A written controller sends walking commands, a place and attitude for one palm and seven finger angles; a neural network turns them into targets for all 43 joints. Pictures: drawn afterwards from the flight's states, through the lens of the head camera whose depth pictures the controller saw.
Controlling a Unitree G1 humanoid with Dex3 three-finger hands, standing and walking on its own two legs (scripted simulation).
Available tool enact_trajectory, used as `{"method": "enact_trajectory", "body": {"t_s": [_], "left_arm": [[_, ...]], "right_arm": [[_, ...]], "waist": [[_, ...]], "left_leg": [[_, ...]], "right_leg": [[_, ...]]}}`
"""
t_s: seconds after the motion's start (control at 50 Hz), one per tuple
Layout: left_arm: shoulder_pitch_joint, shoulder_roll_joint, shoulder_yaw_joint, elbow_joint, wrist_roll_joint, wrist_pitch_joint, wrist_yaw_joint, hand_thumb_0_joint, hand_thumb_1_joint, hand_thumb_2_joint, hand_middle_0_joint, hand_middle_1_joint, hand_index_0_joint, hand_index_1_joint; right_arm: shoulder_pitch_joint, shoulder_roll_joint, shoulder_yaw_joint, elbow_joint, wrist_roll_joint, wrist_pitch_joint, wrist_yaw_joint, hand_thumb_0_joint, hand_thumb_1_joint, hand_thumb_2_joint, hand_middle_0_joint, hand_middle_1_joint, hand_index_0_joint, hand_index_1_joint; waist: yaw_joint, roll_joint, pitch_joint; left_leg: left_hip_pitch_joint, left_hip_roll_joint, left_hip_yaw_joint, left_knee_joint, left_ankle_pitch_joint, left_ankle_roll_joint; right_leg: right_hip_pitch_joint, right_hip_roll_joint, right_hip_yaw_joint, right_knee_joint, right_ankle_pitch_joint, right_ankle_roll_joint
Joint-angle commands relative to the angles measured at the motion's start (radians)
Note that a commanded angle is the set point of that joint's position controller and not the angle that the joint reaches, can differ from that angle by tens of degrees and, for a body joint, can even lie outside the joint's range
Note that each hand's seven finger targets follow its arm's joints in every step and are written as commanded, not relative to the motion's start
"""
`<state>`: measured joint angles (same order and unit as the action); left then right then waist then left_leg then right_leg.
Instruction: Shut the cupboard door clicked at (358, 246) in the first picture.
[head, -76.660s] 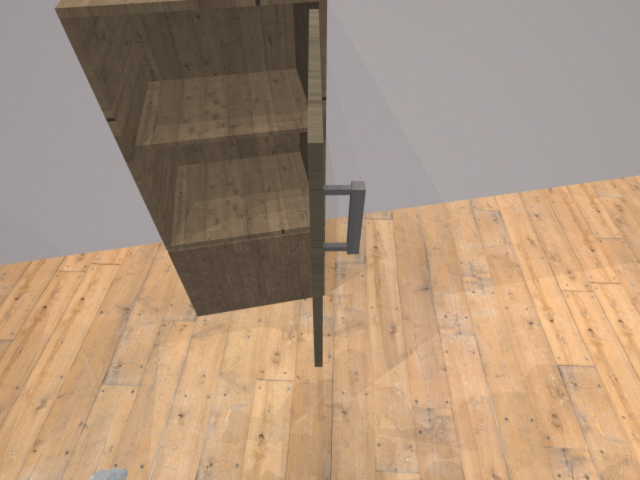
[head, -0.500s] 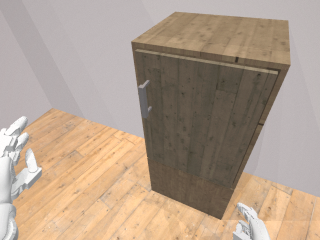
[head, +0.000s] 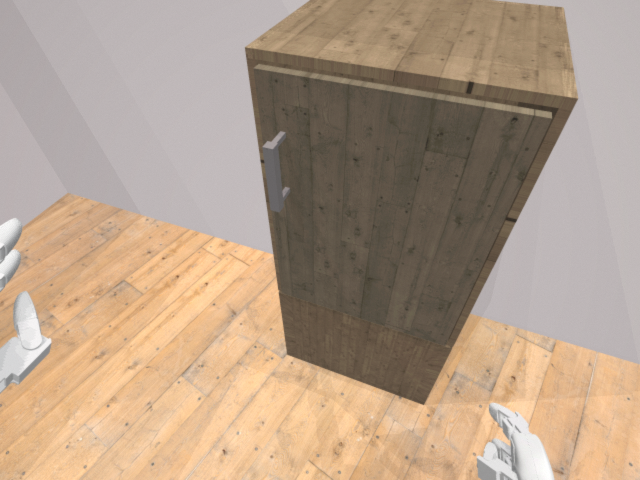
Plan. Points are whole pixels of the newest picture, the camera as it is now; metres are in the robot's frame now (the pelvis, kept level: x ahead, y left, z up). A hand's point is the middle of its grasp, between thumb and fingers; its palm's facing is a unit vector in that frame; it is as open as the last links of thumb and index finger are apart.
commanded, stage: step back with the hand held close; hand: left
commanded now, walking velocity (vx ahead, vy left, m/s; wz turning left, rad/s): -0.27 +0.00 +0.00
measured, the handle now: (278, 172) +0.60 +0.12 +0.06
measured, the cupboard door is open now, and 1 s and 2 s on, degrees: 0 0 0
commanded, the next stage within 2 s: stop stepping back and stand still in 0.90 s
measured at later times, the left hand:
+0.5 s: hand out of the picture +0.13 +0.28 +0.17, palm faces +0.49 -0.77 -0.41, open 7.4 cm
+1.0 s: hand out of the picture +0.05 +0.25 +0.18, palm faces +0.33 -0.85 -0.42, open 7.4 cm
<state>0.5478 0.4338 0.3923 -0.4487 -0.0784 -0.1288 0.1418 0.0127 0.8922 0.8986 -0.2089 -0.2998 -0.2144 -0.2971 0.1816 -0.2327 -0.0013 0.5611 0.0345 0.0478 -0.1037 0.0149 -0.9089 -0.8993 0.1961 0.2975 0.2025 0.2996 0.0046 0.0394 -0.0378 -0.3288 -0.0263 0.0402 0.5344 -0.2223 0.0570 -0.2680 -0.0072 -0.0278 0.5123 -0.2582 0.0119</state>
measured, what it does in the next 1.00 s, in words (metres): walks backwards: right foot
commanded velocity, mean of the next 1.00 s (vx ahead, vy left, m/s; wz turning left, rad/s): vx -0.35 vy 0.00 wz -0.02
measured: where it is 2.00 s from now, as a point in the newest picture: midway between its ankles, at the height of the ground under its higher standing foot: outside the picture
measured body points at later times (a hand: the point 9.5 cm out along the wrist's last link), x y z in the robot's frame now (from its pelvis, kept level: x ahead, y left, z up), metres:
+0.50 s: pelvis -0.06 +0.01 -0.02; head -0.07 +0.03 +0.43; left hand +0.09 +0.31 +0.19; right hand +0.10 -0.24 -0.09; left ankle +0.03 +0.08 -0.73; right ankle +0.01 -0.13 -0.73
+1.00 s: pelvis -0.18 +0.01 -0.02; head -0.16 +0.04 +0.43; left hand +0.02 +0.29 +0.20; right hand +0.02 -0.21 -0.08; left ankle +0.04 +0.08 -0.73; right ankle -0.25 -0.12 -0.73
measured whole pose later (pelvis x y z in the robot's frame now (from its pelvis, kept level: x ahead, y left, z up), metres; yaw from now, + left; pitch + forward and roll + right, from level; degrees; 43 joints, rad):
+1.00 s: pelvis -0.18 +0.01 -0.02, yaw -1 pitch +2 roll -6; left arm 0.47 0.48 0.42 -0.56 -0.08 -0.26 0.11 0.01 0.89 0.90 -0.21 -0.30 -0.21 -0.30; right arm 0.10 -0.16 0.02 0.63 0.00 -0.09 -0.05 0.01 -0.91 -0.90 0.20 0.30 0.21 0.30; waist -0.02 0.04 0.00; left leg -0.56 0.08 0.04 0.40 0.11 0.05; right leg -0.15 0.11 -0.02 0.51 -0.39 0.00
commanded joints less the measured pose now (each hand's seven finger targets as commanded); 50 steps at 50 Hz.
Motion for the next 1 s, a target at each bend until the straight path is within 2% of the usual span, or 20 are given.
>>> {"method": "enact_trajectory", "body": {"t_s": [0.0, 0.1, 0.22, 0.28, 0.32, 0.34, 0.4, 0.46, 0.5, 0.52, 0.58, 0.62, 0.64, 0.72, 0.78, 0.86, 0.88, 0.92, 0.96, 0.98], "left_arm": [[-0.019, 0.176, 0.136, -0.193, 0.003, -0.071, 0.026, 0.000, 0.900, 0.900, -0.200, -0.300, -0.200, -0.300], [-0.053, 0.171, 0.141, -0.203, 0.020, -0.101, 0.030, 0.000, 0.900, 0.900, -0.200, -0.300, -0.200, -0.300], [-0.112, 0.190, 0.166, -0.260, 0.042, -0.129, 0.033, 0.000, 0.900, 0.900, -0.200, -0.300, -0.200, -0.300], [-0.101, 0.161, 0.155, -0.238, 0.048, -0.135, 0.031, 0.000, 0.900, 0.900, -0.200, -0.300, -0.200, -0.300], [-0.088, 0.194, 0.192, -0.237, 0.052, -0.141, 0.034, 0.000, 0.900, 0.900, -0.200, -0.300, -0.200, -0.300], [-0.096, 0.160, 0.157, -0.255, 0.048, -0.146, 0.032, 0.000, 0.900, 0.900, -0.200, -0.300, -0.200, -0.300], [-0.094, 0.172, 0.152, -0.243, 0.043, -0.150, 0.043, 0.000, 0.900, 0.900, -0.200, -0.300, -0.200, -0.300], [-0.113, 0.194, 0.147, -0.264, 0.039, -0.156, 0.057, 0.000, 0.900, 0.900, -0.200, -0.300, -0.200, -0.300], [-0.083, 0.206, 0.165, -0.247, 0.039, -0.161, 0.065, 0.000, 0.900, 0.900, -0.200, -0.300, -0.200, -0.300], [-0.074, 0.215, 0.180, -0.247, 0.038, -0.164, 0.067, 0.000, 0.900, 0.900, -0.200, -0.300, -0.200, -0.300], [-0.077, 0.192, 0.201, -0.280, 0.047, -0.188, 0.053, 0.000, 0.900, 0.900, -0.200, -0.300, -0.200, -0.300], [-0.097, 0.229, 0.232, -0.297, 0.046, -0.198, 0.039, 0.000, 0.900, 0.900, -0.200, -0.300, -0.200, -0.300], [-0.073, 0.197, 0.212, -0.279, 0.043, -0.198, 0.032, 0.000, 0.900, 0.900, -0.200, -0.300, -0.200, -0.300], [-0.035, 0.172, 0.175, -0.270, 0.018, -0.199, 0.020, 0.000, 0.900, 0.900, -0.200, -0.300, -0.200, -0.300], [-0.070, 0.172, 0.141, -0.283, 0.004, -0.214, 0.014, 0.000, 0.900, 0.900, -0.200, -0.300, -0.200, -0.300], [-0.164, 0.209, 0.157, -0.325, 0.011, -0.218, 0.016, 0.000, 0.900, 0.900, -0.200, -0.300, -0.200, -0.300], [-0.187, 0.200, 0.136, -0.354, 0.005, -0.212, 0.009, 0.000, 0.900, 0.900, -0.200, -0.300, -0.200, -0.300], [-0.042, 0.279, 0.233, -0.334, -0.019, -0.193, 0.003, 0.000, 0.900, 0.900, -0.200, -0.300, -0.200, -0.300], [0.030, 0.263, 0.240, -0.311, -0.042, -0.183, -0.006, 0.000, 0.900, 0.900, -0.200, -0.300, -0.200, -0.300], [0.043, 0.279, 0.250, -0.291, -0.040, -0.185, -0.001, 0.000, 0.900, 0.900, -0.200, -0.300, -0.200, -0.300]], "right_arm": [[-0.093, -0.128, -0.045, -0.165, -0.008, -0.055, -0.007, 0.000, -0.900, -0.900, 0.200, 0.300, 0.200, 0.300], [-0.079, -0.134, -0.045, -0.164, -0.012, -0.077, -0.009, 0.000, -0.900, -0.900, 0.200, 0.300, 0.200, 0.300], [-0.066, -0.149, -0.052, -0.151, -0.024, -0.116, -0.009, 0.000, -0.900, -0.900, 0.200, 0.300, 0.200, 0.300], [-0.057, -0.140, -0.052, -0.144, -0.025, -0.127, -0.004, 0.000, -0.900, -0.900, 0.200, 0.300, 0.200, 0.300], [-0.050, -0.146, -0.058, -0.139, -0.029, -0.129, 0.001, 0.000, -0.900, -0.900, 0.200, 0.300, 0.200, 0.300], [-0.048, -0.129, -0.052, -0.141, -0.026, -0.130, 0.007, 0.000, -0.900, -0.900, 0.200, 0.300, 0.200, 0.300], [-0.040, -0.114, -0.050, -0.122, -0.035, -0.127, 0.017, 0.000, -0.900, -0.900, 0.200, 0.300, 0.200, 0.300], [-0.042, -0.101, -0.043, -0.102, -0.036, -0.122, 0.021, 0.000, -0.900, -0.900, 0.200, 0.300, 0.200, 0.300], [-0.046, -0.102, -0.044, -0.099, -0.034, -0.119, 0.016, 0.000, -0.900, -0.900, 0.200, 0.300, 0.200, 0.300], [-0.052, -0.115, -0.047, -0.098, -0.035, -0.122, 0.012, 0.000, -0.900, -0.900, 0.200, 0.300, 0.200, 0.300], [-0.078, -0.141, -0.052, -0.110, -0.033, -0.149, -0.001, 0.000, -0.900, -0.900, 0.200, 0.300, 0.200, 0.300], [-0.078, -0.136, -0.065, -0.102, -0.040, -0.171, 0.002, 0.000, -0.900, -0.900, 0.200, 0.300, 0.200, 0.300], [-0.073, -0.129, -0.064, -0.095, -0.047, -0.179, 0.008, 0.000, -0.900, -0.900, 0.200, 0.300, 0.200, 0.300], [-0.061, -0.115, -0.057, -0.056, -0.054, -0.207, 0.027, 0.000, -0.900, -0.900, 0.200, 0.300, 0.200, 0.300], [-0.040, -0.108, -0.045, -0.015, -0.058, -0.209, 0.037, 0.000, -0.900, -0.900, 0.200, 0.300, 0.200, 0.300], [-0.050, -0.105, -0.052, -0.004, -0.059, -0.203, 0.038, 0.000, -0.900, -0.900, 0.200, 0.300, 0.200, 0.300], [-0.046, -0.094, -0.061, -0.015, -0.039, -0.202, 0.038, 0.000, -0.900, -0.900, 0.200, 0.300, 0.200, 0.300], [-0.091, -0.096, -0.062, -0.064, -0.031, -0.195, 0.038, 0.000, -0.900, -0.900, 0.200, 0.300, 0.200, 0.300], [-0.132, -0.083, -0.045, -0.104, -0.031, -0.171, 0.036, 0.000, -0.900, -0.900, 0.200, 0.300, 0.200, 0.300], [-0.126, -0.077, -0.042, -0.098, -0.034, -0.158, 0.030, 0.000, -0.900, -0.900, 0.200, 0.300, 0.200, 0.300]], "waist": [[0.000, 0.021, -0.080], [-0.004, 0.047, -0.046], [-0.003, 0.116, -0.049], [-0.004, 0.100, -0.044], [-0.003, 0.061, -0.048], [-0.009, 0.029, -0.046], [-0.015, -0.061, -0.017], [-0.024, -0.095, -0.040], [-0.024, -0.072, -0.047], [-0.024, -0.018, -0.040], [-0.009, 0.231, -0.065], [-0.006, 0.190, -0.106], [-0.005, 0.160, -0.099], [-0.005, 0.191, -0.099], [-0.004, 0.141, -0.188], [-0.005, 0.136, -0.331], [-0.022, 0.077, -0.359], [-0.007, 0.058, -0.343], [-0.010, 0.069, -0.189], [-0.021, 0.013, -0.108]], "left_leg": [[-0.133, 0.139, -0.155, -0.155, -0.015, 0.009], [-0.289, 0.157, -0.194, -0.213, -0.283, 0.030], [-0.400, 0.195, -0.240, -0.266, -0.428, 0.048], [-0.461, 0.199, -0.234, -0.241, -0.482, 0.054], [-0.453, 0.171, -0.211, -0.177, -0.458, 0.044], [-0.424, 0.153, -0.197, -0.137, -0.430, 0.033], [-0.284, 0.093, -0.141, 0.029, -0.321, -0.012], [-0.128, 0.070, -0.112, 0.093, -0.200, -0.037], [-0.114, 0.081, -0.124, 0.044, -0.216, -0.027], [-0.129, 0.105, -0.158, -0.023, -0.234, -0.020], [-0.468, 0.310, -0.384, -0.386, -0.541, 0.069], [-0.417, 0.349, -0.403, -0.385, -0.495, 0.079], [-0.388, 0.341, -0.384, -0.364, -0.457, 0.078], [-0.162, 0.290, -0.297, -0.344, -0.285, 0.030], [0.096, 0.266, -0.240, -0.247, 0.072, -0.033], [0.335, 0.219, -0.114, -0.124, 0.525, -0.060], [0.406, 0.187, -0.073, -0.090, 0.535, -0.056], [0.351, 0.187, -0.094, -0.143, 0.268, -0.047], [0.161, 0.154, -0.064, -0.144, -0.096, -0.085], [0.162, 0.101, -0.020, 0.016, -0.138, -0.119]], "right_leg": [[0.122, -0.051, 0.082, -0.027, 0.130, -0.011], [0.182, -0.024, 0.082, 0.010, 0.041, -0.006], [0.248, 0.023, 0.065, 0.108, 0.020, 0.002], [0.273, 0.023, 0.084, 0.134, 0.001, -0.002], [0.240, -0.002, 0.129, 0.097, -0.008, -0.016], [0.192, -0.026, 0.154, 0.066, -0.024, -0.029], [-0.035, -0.134, 0.287, -0.105, -0.165, -0.081], [-0.165, -0.182, 0.277, -0.166, -0.184, -0.101], [-0.176, -0.143, 0.218, -0.155, -0.211, -0.076], [-0.161, -0.102, 0.179, -0.126, -0.213, -0.062], [0.204, 0.097, 0.032, 0.279, -0.073, 0.006], [0.198, 0.112, 0.052, 0.376, -0.099, 0.007], [0.179, 0.108, 0.055, 0.370, -0.134, 0.002], [0.077, 0.101, 0.025, 0.127, -0.210, -0.016], [0.026, 0.058, 0.059, -0.146, -0.120, -0.034], [-0.023, 0.041, 0.046, -0.125, 0.070, -0.019], [-0.051, 0.051, 0.015, -0.103, 0.124, 0.000], [-0.067, 0.062, -0.010, -0.081, -0.022, 0.009], [-0.117, 0.010, 0.019, -0.153, -0.259, -0.060], [-0.275, -0.083, 0.106, -0.244, -0.399, -0.112]]}}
